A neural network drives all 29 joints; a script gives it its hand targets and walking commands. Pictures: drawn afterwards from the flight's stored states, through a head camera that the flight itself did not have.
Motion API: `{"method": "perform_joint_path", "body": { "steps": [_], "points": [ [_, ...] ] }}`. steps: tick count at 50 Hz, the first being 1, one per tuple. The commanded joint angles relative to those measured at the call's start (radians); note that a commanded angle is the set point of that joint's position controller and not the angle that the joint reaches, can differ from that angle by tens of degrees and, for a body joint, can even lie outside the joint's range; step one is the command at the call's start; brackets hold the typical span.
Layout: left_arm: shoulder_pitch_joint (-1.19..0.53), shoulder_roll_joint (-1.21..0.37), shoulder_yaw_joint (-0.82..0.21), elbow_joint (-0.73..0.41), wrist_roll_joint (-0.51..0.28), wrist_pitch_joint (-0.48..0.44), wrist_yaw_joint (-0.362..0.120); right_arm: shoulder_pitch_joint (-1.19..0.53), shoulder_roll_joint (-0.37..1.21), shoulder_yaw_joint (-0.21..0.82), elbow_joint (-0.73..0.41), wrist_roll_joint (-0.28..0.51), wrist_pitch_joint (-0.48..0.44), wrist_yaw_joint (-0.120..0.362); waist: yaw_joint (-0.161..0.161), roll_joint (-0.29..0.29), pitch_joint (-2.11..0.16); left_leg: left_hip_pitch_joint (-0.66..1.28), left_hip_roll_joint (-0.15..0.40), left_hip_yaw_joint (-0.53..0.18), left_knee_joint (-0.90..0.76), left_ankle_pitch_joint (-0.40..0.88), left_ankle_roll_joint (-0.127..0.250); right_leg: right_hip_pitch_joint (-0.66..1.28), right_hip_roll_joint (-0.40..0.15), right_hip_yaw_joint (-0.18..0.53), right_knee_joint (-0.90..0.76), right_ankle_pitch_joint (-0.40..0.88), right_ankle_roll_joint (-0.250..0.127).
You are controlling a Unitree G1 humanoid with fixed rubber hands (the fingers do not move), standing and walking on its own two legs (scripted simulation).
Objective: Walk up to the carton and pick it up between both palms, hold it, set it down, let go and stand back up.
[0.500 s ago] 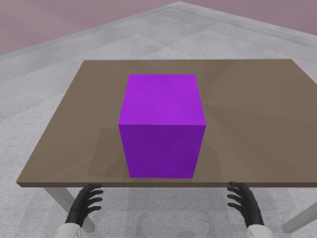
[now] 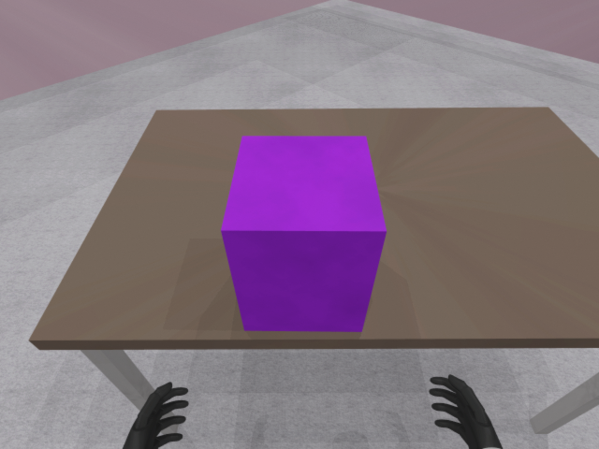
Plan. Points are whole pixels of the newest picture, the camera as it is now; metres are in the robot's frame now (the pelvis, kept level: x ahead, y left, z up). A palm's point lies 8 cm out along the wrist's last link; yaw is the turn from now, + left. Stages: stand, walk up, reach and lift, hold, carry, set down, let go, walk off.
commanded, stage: set down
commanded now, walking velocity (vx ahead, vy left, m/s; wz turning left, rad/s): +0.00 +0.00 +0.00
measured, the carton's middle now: (303, 236) +0.45 +0.02 +0.03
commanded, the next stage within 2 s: let go in 0.16 s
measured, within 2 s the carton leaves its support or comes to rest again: neither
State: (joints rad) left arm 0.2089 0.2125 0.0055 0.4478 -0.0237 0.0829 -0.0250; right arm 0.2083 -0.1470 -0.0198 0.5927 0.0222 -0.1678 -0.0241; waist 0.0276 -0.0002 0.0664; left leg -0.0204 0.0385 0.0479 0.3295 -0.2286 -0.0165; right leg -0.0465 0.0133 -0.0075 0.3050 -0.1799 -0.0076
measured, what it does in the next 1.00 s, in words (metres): stands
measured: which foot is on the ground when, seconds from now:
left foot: down 0.00-1.00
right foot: down 0.00-1.00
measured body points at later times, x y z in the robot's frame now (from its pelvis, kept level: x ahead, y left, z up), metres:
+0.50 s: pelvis -0.01 -0.01 +0.00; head -0.01 +0.00 +0.45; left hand +0.17 +0.22 -0.08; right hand +0.17 -0.24 -0.08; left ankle -0.03 +0.12 -0.75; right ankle +0.00 -0.12 -0.75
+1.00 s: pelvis -0.02 +0.01 -0.01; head -0.01 +0.00 +0.44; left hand +0.11 +0.25 -0.12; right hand +0.06 -0.26 -0.14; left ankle -0.03 +0.12 -0.75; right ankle +0.00 -0.12 -0.75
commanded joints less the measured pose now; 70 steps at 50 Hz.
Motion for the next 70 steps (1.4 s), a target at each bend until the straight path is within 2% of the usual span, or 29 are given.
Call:
{"method": "perform_joint_path", "body": {
  "steps": [1, 7, 13, 18, 28, 33, 34, 35, 36, 37, 38, 41, 42, 46, 48, 49, 50, 52, 54, 55, 59, 62, 63, 64, 65, 66, 67, 68, 70],
  "points": [
    [-0.058, 0.082, 0.031, -0.075, 0.01, -0.004, 0.006, -0.053, -0.086, -0.023, -0.057, -0.01, -0.019, 0.007, -0.004, 0.022, -0.047, 0.006, -0.033, 0.029, -0.014, 0.271, -0.024, -0.03, 0.011, -0.012, -0.048, 0.072, -0.019],
    [-0.063, 0.079, 0.039, -0.038, 0.025, 0.019, 0.012, -0.065, -0.099, -0.024, -0.008, -0.025, -0.016, 0.018, -0.006, 0.017, -0.042, -0.007, -0.035, 0.03, -0.006, 0.26, -0.022, -0.029, 0.01, -0.016, -0.039, 0.067, -0.017],
    [-0.107, 0.08, 0.021, -0.04, 0.022, 0.03, 0.032, -0.108, -0.128, -0.058, 0.046, -0.056, -0.04, 0.04, -0.028, 0.012, -0.057, -0.024, -0.021, 0.026, 0.006, 0.198, -0.017, -0.056, 0.012, -0.027, -0.007, 0.056, -0.019],
    [-0.089, 0.084, 0.026, -0.021, 0.022, 0.024, 0.034, -0.1, -0.12, -0.04, 0.059, -0.043, -0.049, 0.043, -0.023, -0.001, -0.069, -0.019, -0.034, 0.029, 0.012, 0.212, -0.015, -0.036, 0.003, -0.012, -0.008, 0.108, -0.014],
    [-0.106, 0.075, 0.023, -0.042, 0.044, 0.046, 0.032, -0.097, -0.124, -0.04, 0.032, -0.05, -0.031, 0.025, -0.018, 0.016, -0.065, -0.049, -0.041, 0.041, 0.012, 0.164, -0.008, -0.017, 0.006, -0.002, 0.003, 0.085, -0.002],
    [-0.106, 0.065, 0.022, -0.028, 0.032, 0.052, 0.029, -0.094, -0.133, -0.038, 0.021, -0.048, -0.02, 0.025, -0.022, -0.007, -0.052, -0.057, -0.041, 0.041, 0.009, 0.15, -0.007, -0.034, 0.008, -0.007, 0.007, 0.079, -0.001],
    [0.029, 0.153, 0.068, 0.038, 0.086, -0.045, 0.027, 0.008, -0.202, -0.066, 0.08, -0.056, 0.091, 0.024, 0.002, 0.106, -0.012, -0.135, 0.076, -0.027, 0.073, 0.181, 0.015, -0.178, -0.076, 0.056, 0.093, 0.17, 0.015],
    [0.039, 0.163, 0.072, 0.048, 0.086, -0.085, 0.022, 0.035, -0.232, -0.07, 0.073, -0.062, 0.142, 0.027, -0.022, 0.051, -0.042, -0.142, 0.095, -0.036, 0.087, 0.121, 0.031, -0.169, -0.086, 0.067, 0.107, 0.2, 0.014],
    [0.009, 0.133, 0.063, 0.046, 0.076, -0.106, 0.017, 0.049, -0.211, -0.069, 0.065, -0.059, 0.161, 0.035, -0.045, -0.009, -0.068, -0.163, 0.079, -0.031, 0.107, 0.111, 0.026, -0.171, -0.086, 0.065, 0.132, 0.268, 0.011],
    [0.005, 0.096, 0.053, 0.054, 0.064, -0.114, 0.012, 0.033, -0.206, -0.067, 0.071, -0.056, 0.169, 0.037, -0.037, -0.044, -0.094, -0.165, 0.08, -0.032, 0.103, 0.056, 0.028, -0.182, -0.082, 0.067, 0.147, 0.269, 0.001],
    [0.006, 0.089, 0.053, 0.052, 0.062, -0.121, 0.009, 0.034, -0.189, -0.061, 0.073, -0.053, 0.169, 0.04, -0.035, -0.021, -0.116, -0.173, 0.072, -0.027, 0.113, 0.052, 0.028, -0.175, -0.085, 0.074, 0.162, 0.295, -0.001],
    [-0.002, 0.093, 0.052, 0.043, 0.06, -0.126, 0.005, 0.002, -0.178, -0.056, 0.082, -0.05, 0.169, 0.051, -0.032, -0.001, -0.122, -0.228, 0.068, -0.03, 0.094, -0.061, 0.04, -0.212, -0.08, 0.095, 0.164, 0.205, -0.008],
    [0.034, 0.088, 0.051, 0.06, 0.062, -0.124, 0.004, -0.008, -0.188, -0.06, 0.077, -0.058, 0.17, 0.055, -0.021, -0.027, -0.117, -0.215, 0.057, -0.031, 0.111, -0.059, 0.034, -0.232, -0.08, 0.105, 0.158, 0.17, -0.006],
    [0.101, 0.104, 0.054, 0.082, 0.059, -0.132, 0.018, 0.036, -0.204, -0.063, 0.12, -0.061, 0.167, 0.049, -0.015, -0.035, -0.167, -0.205, 0.061, -0.022, 0.125, -0.07, 0.043, -0.227, -0.079, 0.121, 0.159, 0.156, -0.005],
    [0.102, 0.098, 0.049, 0.086, 0.057, -0.131, 0.02, 0.057, -0.192, -0.06, 0.135, -0.056, 0.169, 0.046, -0.027, -0.029, -0.109, -0.212, 0.069, -0.034, 0.111, -0.054, 0.049, -0.287, -0.073, 0.124, 0.163, 0.151, -0.011],
    [0.106, 0.103, 0.048, 0.083, 0.061, -0.127, 0.018, 0.049, -0.19, -0.057, 0.139, -0.055, 0.171, 0.045, -0.027, 0.027, -0.115, -0.237, 0.07, -0.029, 0.087, -0.077, 0.052, -0.269, -0.057, 0.103, 0.173, 0.122, -0.001],
    [0.112, 0.1, 0.049, 0.089, 0.058, -0.127, 0.021, 0.069, -0.194, -0.057, 0.141, -0.056, 0.17, 0.041, -0.03, 0.047, -0.092, -0.225, 0.082, -0.039, 0.083, -0.065, 0.056, -0.291, -0.062, 0.107, 0.178, 0.134, -0.004],
    [0.127, 0.093, 0.044, 0.094, 0.057, -0.129, 0.025, 0.067, -0.19, -0.054, 0.153, -0.055, 0.168, 0.039, -0.025, -0.004, -0.109, -0.226, 0.089, -0.054, 0.07, -0.071, 0.066, -0.29, -0.051, 0.11, 0.193, 0.118, -0.006],
    [0.109, 0.08, 0.041, 0.093, 0.059, -0.129, 0.023, 0.066, -0.197, -0.055, 0.157, -0.053, 0.17, 0.035, -0.031, 0.024, -0.125, -0.241, 0.089, -0.057, 0.064, -0.096, 0.07, -0.269, -0.051, 0.108, 0.189, 0.107, -0.002],
    [0.143, 0.091, 0.041, 0.107, 0.056, -0.128, 0.025, 0.049, -0.205, -0.057, 0.153, -0.054, 0.171, 0.037, -0.015, 0.003, -0.095, -0.247, 0.08, -0.041, 0.084, -0.089, 0.068, -0.292, -0.061, 0.111, 0.179, 0.116, -0.001],
    [0.143, 0.095, 0.045, 0.119, 0.058, -0.121, 0.028, 0.102, -0.184, -0.059, 0.185, -0.052, 0.177, 0.036, -0.039, -0.049, -0.052, -0.243, 0.063, -0.027, 0.099, -0.106, 0.052, -0.343, -0.065, 0.141, 0.137, 0.046, -0.005],
    [0.145, 0.092, 0.046, 0.118, 0.059, -0.12, 0.031, 0.129, -0.177, -0.052, 0.188, -0.055, 0.169, 0.031, -0.045, -0.02, -0.067, -0.253, 0.084, -0.053, 0.064, -0.148, 0.065, -0.328, -0.056, 0.132, 0.151, -0.004, -0.005],
    [0.153, 0.056, 0.037, 0.125, 0.056, -0.12, 0.031, 0.092, -0.175, -0.054, 0.189, -0.058, 0.172, 0.031, -0.032, 0.03, -0.048, -0.253, 0.089, -0.052, 0.059, -0.135, 0.065, -0.329, -0.045, 0.123, 0.159, 0.037, -0.004],
    [0.16, 0.071, 0.042, 0.137, 0.06, -0.12, 0.034, 0.111, -0.171, -0.053, 0.193, -0.053, 0.168, 0.033, -0.041, 0.01, -0.105, -0.24, 0.086, -0.05, 0.059, -0.118, 0.066, -0.289, -0.049, 0.115, 0.164, 0.061, -0.002],
    [0.157, 0.077, 0.041, 0.134, 0.056, -0.122, 0.033, 0.112, -0.177, -0.054, 0.19, -0.052, 0.168, 0.029, -0.039, 0.03, -0.134, -0.241, 0.085, -0.044, 0.057, -0.137, 0.071, -0.266, -0.052, 0.115, 0.175, 0.064, 0.001],
    [0.173, 0.075, 0.042, 0.144, 0.054, -0.125, 0.035, 0.112, -0.183, -0.054, 0.203, -0.048, 0.168, 0.027, -0.032, 0.001, -0.111, -0.237, 0.08, -0.05, 0.06, -0.122, 0.071, -0.3, -0.051, 0.127, 0.166, 0.044, -0.003],
    [0.177, 0.056, 0.037, 0.148, 0.053, -0.125, 0.036, 0.091, -0.182, -0.057, 0.203, -0.054, 0.17, 0.023, -0.024, 0.014, -0.062, -0.272, 0.088, -0.05, 0.054, -0.115, 0.072, -0.294, -0.056, 0.128, 0.16, 0.055, 0.002],
    [0.15, 0.065, 0.039, 0.148, 0.052, -0.121, 0.035, 0.083, -0.19, -0.059, 0.198, -0.052, 0.172, 0.027, -0.035, -0.016, -0.066, -0.266, 0.082, -0.051, 0.051, -0.122, 0.073, -0.307, -0.05, 0.122, 0.171, 0.066, -0.002],
    [0.172, 0.062, 0.04, 0.158, 0.052, -0.122, 0.038, 0.107, -0.175, -0.055, 0.221, -0.052, 0.17, 0.021, -0.031, 0.045, -0.062, -0.248, 0.094, -0.052, 0.043, -0.118, 0.076, -0.305, -0.048, 0.12, 0.17, 0.069, 0.004]
  ]
}}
